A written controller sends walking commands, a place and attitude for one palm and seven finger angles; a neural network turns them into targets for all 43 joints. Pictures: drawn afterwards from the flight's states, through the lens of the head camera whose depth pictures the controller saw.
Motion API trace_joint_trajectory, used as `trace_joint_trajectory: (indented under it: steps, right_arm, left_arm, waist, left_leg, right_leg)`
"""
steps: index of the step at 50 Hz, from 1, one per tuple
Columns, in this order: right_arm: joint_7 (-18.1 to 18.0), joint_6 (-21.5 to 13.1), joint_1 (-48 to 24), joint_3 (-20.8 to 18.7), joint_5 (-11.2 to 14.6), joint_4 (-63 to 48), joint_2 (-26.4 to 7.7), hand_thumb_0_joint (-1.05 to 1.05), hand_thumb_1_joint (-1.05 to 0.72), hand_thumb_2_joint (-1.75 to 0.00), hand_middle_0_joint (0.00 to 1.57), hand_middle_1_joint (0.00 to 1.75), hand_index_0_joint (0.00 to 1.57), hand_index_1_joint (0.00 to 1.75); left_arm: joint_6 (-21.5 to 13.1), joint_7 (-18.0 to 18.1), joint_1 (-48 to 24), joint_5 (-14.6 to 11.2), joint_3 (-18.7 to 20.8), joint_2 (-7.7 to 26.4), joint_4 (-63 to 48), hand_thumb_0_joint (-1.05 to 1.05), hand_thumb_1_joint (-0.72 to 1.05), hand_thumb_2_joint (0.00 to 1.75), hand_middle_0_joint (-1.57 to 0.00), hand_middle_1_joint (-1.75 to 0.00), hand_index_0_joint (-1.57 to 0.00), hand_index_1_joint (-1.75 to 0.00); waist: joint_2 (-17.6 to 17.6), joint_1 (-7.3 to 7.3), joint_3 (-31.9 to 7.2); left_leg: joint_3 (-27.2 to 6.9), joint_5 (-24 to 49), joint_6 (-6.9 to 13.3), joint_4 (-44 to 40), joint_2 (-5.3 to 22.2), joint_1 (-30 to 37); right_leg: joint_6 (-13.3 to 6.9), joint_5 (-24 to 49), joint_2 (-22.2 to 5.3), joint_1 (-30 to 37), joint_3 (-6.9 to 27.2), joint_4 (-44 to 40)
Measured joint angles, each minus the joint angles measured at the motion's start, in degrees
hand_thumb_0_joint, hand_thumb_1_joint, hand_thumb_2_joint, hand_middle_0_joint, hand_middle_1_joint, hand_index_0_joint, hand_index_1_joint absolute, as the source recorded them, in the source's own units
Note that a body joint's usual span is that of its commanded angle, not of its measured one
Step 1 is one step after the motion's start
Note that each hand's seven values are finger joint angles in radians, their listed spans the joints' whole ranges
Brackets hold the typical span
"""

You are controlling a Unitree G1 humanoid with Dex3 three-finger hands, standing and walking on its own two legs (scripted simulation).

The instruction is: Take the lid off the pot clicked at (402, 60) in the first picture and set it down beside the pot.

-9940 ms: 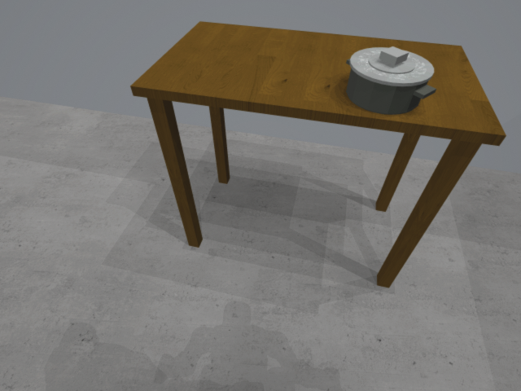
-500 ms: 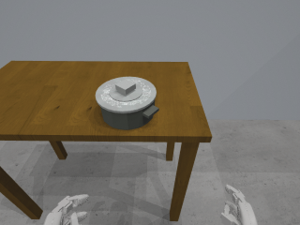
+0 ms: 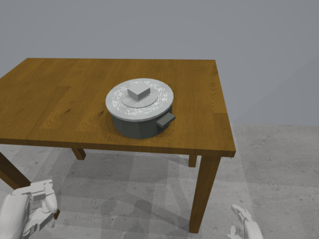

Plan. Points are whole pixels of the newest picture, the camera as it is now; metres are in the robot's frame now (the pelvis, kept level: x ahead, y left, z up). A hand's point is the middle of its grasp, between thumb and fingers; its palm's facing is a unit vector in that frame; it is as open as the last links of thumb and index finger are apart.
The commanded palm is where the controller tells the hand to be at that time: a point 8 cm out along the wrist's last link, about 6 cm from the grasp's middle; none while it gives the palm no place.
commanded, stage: raise the hand higher, near the body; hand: left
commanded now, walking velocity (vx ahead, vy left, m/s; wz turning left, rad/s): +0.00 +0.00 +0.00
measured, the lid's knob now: (138, 90) +0.48 +0.12 +0.15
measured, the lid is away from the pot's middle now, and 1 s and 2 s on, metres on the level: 0.00 0.00 0.00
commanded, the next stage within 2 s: reach forward and open the fingers in 0.68 s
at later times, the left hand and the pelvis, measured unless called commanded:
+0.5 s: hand (46, 188) +0.16 +0.23 +0.16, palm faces +0.37 -0.83 -0.43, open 3.1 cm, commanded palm +0.10 +0.27 +0.18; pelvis +0.00 +0.00 +0.00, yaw +0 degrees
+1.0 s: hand (37, 162) +0.19 +0.25 +0.19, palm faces +0.35 -0.31 -0.88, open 2.9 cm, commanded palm +0.15 +0.27 +0.23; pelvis -0.02 +0.01 -0.01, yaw -1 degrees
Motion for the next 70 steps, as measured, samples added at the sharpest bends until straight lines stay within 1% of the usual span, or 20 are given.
trace_joint_trajectory:
  steps: [2,4,9,12,17,23,26,32,40,41,42,46,48,50,52,53,55,58,63,70]
  right_arm:
    - [0.0,0.3,0.1,-0.6,0.2,0.2,-0.3,0.01,-0.9,-0.9,0.21,0.3,0.21,0.3]
    - [-0.2,0.2,0.3,-1.2,0.4,0.1,-0.9,0.01,-0.9,-0.9,0.21,0.3,0.21,0.3]
    - [-1.2,-0.6,-0.1,-2.2,0.6,0.0,-2.2,0.01,-0.9,-0.9,0.21,0.3,0.2,0.3]
    - [-1.3,-0.8,-1.0,-2.6,0.8,-0.4,-2.5,0.01,-0.9,-0.9,0.2,0.3,0.2,0.3]
    - [-1.5,-1.4,-2.2,-2.6,0.8,-1.2,-2.6,0.01,-0.9,-0.9,0.2,0.3,0.2,0.3]
    - [-1.1,-1.5,-3.2,-1.5,0.6,-1.6,-1.7,0.01,-0.9,-0.9,0.2,0.3,0.2,0.3]
    - [-0.7,-1.5,-3.2,-1.0,0.5,-1.6,-1.4,0.01,-0.9,-0.9,0.2,0.3,0.2,0.3]
    - [-0.4,-0.9,-2.7,-0.3,0.3,-0.9,-0.9,0.01,-0.9,-0.9,0.21,0.3,0.2,0.3]
    - [-0.1,-0.9,-1.8,-0.3,0.2,0.3,-1.6,0.01,-0.9,-0.9,0.21,0.3,0.2,0.3]
    - [0.0,-0.2,-1.4,-0.2,0.0,0.0,-1.9,0.01,-0.9,-0.9,0.21,0.3,0.2,0.3]
    - [0.4,0.9,-1.2,-0.1,-0.1,-0.7,-2.3,0.01,-0.9,-0.9,0.21,0.3,0.2,0.3]
    - [2.0,5.2,-2.4,-0.5,-0.1,-2.9,-4.3,0.01,-0.9,-0.9,0.21,0.3,0.2,0.3]
    - [2.5,7.7,-3.5,-0.6,0.0,-3.7,-5.0,0.01,-0.9,-0.9,0.21,0.3,0.2,0.3]
    - [2.9,9.8,-4.7,-0.6,0.5,-4.2,-5.4,0.01,-0.9,-0.9,0.2,0.3,0.2,0.3]
    - [3.1,11.4,-5.6,-0.7,1.0,-4.3,-5.7,0.01,-0.9,-0.9,0.2,0.3,0.2,0.3]
    - [3.2,11.9,-5.9,-0.7,1.3,-4.2,-5.8,0.01,-0.9,-0.9,0.2,0.3,0.2,0.3]
    - [3.5,12.6,-6.7,-0.6,2.0,-4.0,-6.1,0.01,-0.9,-0.9,0.2,0.3,0.2,0.3]
    - [3.4,12.8,-7.4,-0.3,2.6,-3.6,-6.1,0.01,-0.9,-0.9,0.2,0.3,0.2,0.3]
    - [3.2,12.3,-8.5,0.4,2.9,-3.0,-5.7,0.01,-0.9,-0.9,0.2,0.3,0.2,0.3]
    - [3.4,12.1,-9.9,1.4,3.1,-3.0,-5.5,0.01,-0.9,-0.9,0.2,0.3,0.2,0.3]
  left_arm:
    - [-0.3,-0.2,1.2,0.1,0.2,0.0,-0.8,0.01,0.89,0.89,-1.29,-1.49,-1.29,-1.48]
    - [-0.1,-0.4,1.9,0.2,-0.2,0.1,-1.6,0.01,0.89,0.89,-1.29,-1.49,-1.29,-1.49]
    - [-0.8,0.1,2.1,0.3,0.9,1.6,-4.5,0.02,0.89,0.89,-1.3,-1.5,-1.3,-1.49]
    - [-1.5,0.4,1.8,0.1,1.6,1.4,-5.2,0.02,0.89,0.89,-1.3,-1.5,-1.3,-1.49]
    - [-1.8,0.5,-0.2,-0.1,1.6,1.3,-6.0,0.02,0.89,0.89,-1.3,-1.5,-1.3,-1.49]
    - [-2.7,0.6,-3.6,-0.5,3.2,1.6,-6.9,0.02,0.89,0.89,-1.3,-1.5,-1.3,-1.49]
    - [-2.8,0.5,-5.1,-0.7,3.3,1.3,-7.3,0.02,0.89,0.89,-1.3,-1.5,-1.31,-1.49]
    - [-3.6,0.3,-7.8,-1.2,4.9,2.2,-8.0,0.02,0.89,0.89,-1.31,-1.5,-1.31,-1.49]
    - [-4.5,0.4,-11.6,-1.6,6.3,2.6,-8.8,0.02,0.88,0.89,-1.31,-1.5,-1.31,-1.49]
    - [-3.4,1.3,-12.0,3.0,6.2,3.4,-9.4,0.01,0.88,0.89,-1.31,-1.5,-1.31,-1.49]
    - [-1.5,2.0,-12.6,7.7,5.6,4.6,-10.3,0.01,0.88,0.9,-1.31,-1.5,-1.31,-1.49]
    - [4.6,3.5,-15.5,21.3,2.7,8.5,-12.7,0.01,0.85,0.92,-1.3,-1.45,-1.3,-1.45]
    - [7.1,3.1,-16.1,26.8,2.0,11.0,-12.9,0.01,0.81,0.94,-1.29,-1.41,-1.29,-1.41]
    - [9.2,2.1,-16.5,31.0,1.5,13.7,-12.6,0.01,0.78,0.97,-1.29,-1.37,-1.29,-1.36]
    - [10.7,0.5,-17.9,34.5,0.9,15.9,-11.2,0.01,0.73,1.01,-1.28,-1.31,-1.28,-1.3]
    - [11.4,-0.4,-18.8,35.9,0.4,16.7,-10.2,0.01,0.71,1.02,-1.27,-1.28,-1.27,-1.28]
    - [12.7,-2.6,-20.8,37.7,-0.7,17.3,-8.5,0.01,0.66,1.06,-1.26,-1.22,-1.26,-1.21]
    - [13.4,-6.2,-24.3,39.3,-2.5,18.0,-5.5,0.01,0.58,1.12,-1.24,-1.12,-1.24,-1.11]
    - [13.9,-12.0,-30.1,40.5,-5.0,19.7,-2.5,0.0,0.43,1.22,-1.21,-0.95,-1.21,-0.94]
    - [13.7,-17.8,-38.3,42.0,-6.9,21.3,2.4,0.0,0.21,1.36,-1.14,-0.7,-1.15,-0.7]
  waist:
    - [0.2,-0.47,0.0]
    - [0.4,-0.57,0.0]
    - [0.1,-0.12,-0.1]
    - [0.0,-0.14,-0.1]
    - [0.0,0.4,0.0]
    - [-0.2,0.83,0.3]
    - [0.0,0.87,0.5]
    - [0.0,0.84,0.7]
    - [0.1,0.5,1.5]
    - [0.0,0.7,0.9]
    - [-0.1,0.83,0.4]
    - [0.9,0.84,0.2]
    - [1.6,0.89,0.1]
    - [2.3,0.96,-0.2]
    - [2.9,1.08,-0.6]
    - [3.2,1.14,-0.8]
    - [3.7,1.23,-1.2]
    - [4.0,1.43,-1.5]
    - [4.0,1.67,-1.4]
    - [4.0,1.37,0.0]
  left_leg:
    - [0.3,-0.1,0.0,-0.1,0.0,0.1]
    - [0.5,-0.2,0.0,-0.1,0.1,0.1]
    - [0.6,-0.4,-0.1,-0.1,0.3,0.1]
    - [0.6,-0.3,-0.1,-0.2,0.3,0.2]
    - [0.4,-0.2,-0.1,-0.2,0.3,0.3]
    - [0.3,0.0,-0.2,-0.4,0.4,0.8]
    - [0.3,0.1,-0.1,-0.3,0.3,0.8]
    - [0.4,0.3,0.0,-0.5,0.3,1.1]
    - [0.7,0.7,0.3,-0.6,0.3,1.0]
    - [0.8,0.7,0.3,-0.3,0.2,0.3]
    - [0.9,0.6,0.4,0.2,0.1,-0.7]
    - [1.0,0.2,0.8,2.6,-0.6,-4.0]
    - [1.3,0.0,1.0,3.4,-0.7,-5.3]
    - [1.6,-0.1,1.2,4.2,-0.7,-6.3]
    - [1.6,-0.2,1.3,4.6,-0.9,-6.9]
    - [1.5,-0.1,1.4,4.7,-1.0,-7.0]
    - [1.3,0.0,1.5,4.7,-1.3,-7.1]
    - [0.9,0.4,1.7,4.1,-1.6,-6.4]
    - [0.2,1.4,1.8,2.9,-1.9,-5.0]
    - [-0.1,3.2,1.7,1.1,-1.9,-4.4]
  right_leg:
    - [0.0,-0.1,0.0,-0.1,0.3,0.1]
    - [0.1,-0.2,0.0,-0.1,0.5,0.1]
    - [0.0,-0.1,0.2,-0.1,0.6,-0.2]
    - [-0.1,-0.2,0.2,0.0,0.6,-0.1]
    - [-0.1,0.1,0.3,0.3,0.4,-0.4]
    - [-0.2,0.3,0.4,0.8,0.3,-0.8]
    - [-0.1,0.4,0.3,0.9,0.3,-0.8]
    - [0.0,0.7,0.3,1.2,0.4,-1.0]
    - [0.3,1.3,0.2,1.1,0.7,-1.2]
    - [0.3,1.2,0.1,0.2,0.8,-0.6]
    - [0.4,0.8,0.0,-1.1,0.8,0.5]
    - [0.6,-0.7,-0.8,-5.1,0.7,4.6]
    - [0.8,-1.0,-1.0,-6.7,1.0,5.9]
    - [1.0,-1.2,-1.1,-7.8,1.2,6.9]
    - [1.1,-1.4,-1.3,-8.4,1.2,7.5]
    - [1.2,-1.4,-1.4,-8.5,1.1,7.6]
    - [1.4,-1.4,-1.6,-8.5,0.8,7.6]
    - [1.5,-1.2,-1.9,-7.8,0.4,7.2]
    - [1.6,-0.4,-2.1,-6.1,-0.2,5.8]
    - [1.5,1.3,-2.1,-5.4,-0.6,4.2]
